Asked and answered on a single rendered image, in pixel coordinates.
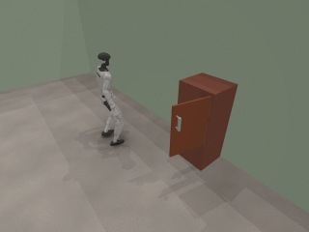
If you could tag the robot right shin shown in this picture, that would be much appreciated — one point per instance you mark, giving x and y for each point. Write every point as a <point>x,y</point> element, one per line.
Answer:
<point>117,131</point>

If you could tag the robot left hand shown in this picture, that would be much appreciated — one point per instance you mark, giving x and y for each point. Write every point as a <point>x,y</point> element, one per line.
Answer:
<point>111,94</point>

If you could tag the robot right upper arm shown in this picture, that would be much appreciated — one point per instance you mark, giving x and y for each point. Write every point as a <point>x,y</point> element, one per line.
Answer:
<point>106,80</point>

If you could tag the cupboard door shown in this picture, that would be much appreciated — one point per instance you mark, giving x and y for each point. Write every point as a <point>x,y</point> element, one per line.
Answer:
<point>194,116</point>

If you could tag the robot right hand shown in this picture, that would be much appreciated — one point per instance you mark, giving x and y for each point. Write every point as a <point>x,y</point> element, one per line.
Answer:
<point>116,113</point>

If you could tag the right robot forearm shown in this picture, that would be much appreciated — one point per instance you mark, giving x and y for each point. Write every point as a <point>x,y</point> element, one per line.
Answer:
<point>109,100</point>

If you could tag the robot right foot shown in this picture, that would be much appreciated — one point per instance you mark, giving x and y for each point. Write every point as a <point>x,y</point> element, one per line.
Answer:
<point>119,141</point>

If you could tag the handle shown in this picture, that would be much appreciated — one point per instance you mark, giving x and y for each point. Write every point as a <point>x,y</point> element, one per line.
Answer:
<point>178,127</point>

